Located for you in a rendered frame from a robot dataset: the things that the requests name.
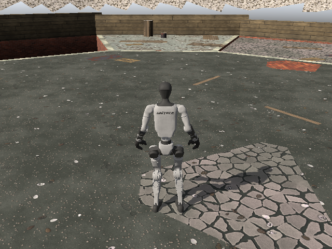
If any robot left hand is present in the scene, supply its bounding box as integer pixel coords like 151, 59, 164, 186
135, 140, 147, 150

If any robot left forearm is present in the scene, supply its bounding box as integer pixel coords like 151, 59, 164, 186
136, 125, 145, 142

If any humanoid robot head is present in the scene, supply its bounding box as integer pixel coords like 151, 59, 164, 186
157, 81, 174, 106

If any robot right hand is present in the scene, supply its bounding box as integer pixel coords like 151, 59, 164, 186
188, 138, 200, 149

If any robot left upper arm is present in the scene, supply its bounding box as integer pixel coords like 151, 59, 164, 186
140, 104, 155, 132

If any robot right upper arm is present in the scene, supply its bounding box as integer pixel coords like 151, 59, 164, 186
176, 104, 192, 132

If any robot right forearm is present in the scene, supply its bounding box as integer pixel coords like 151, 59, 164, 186
187, 124, 198, 142

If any robot right thigh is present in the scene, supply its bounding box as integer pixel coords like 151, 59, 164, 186
173, 144, 184, 179

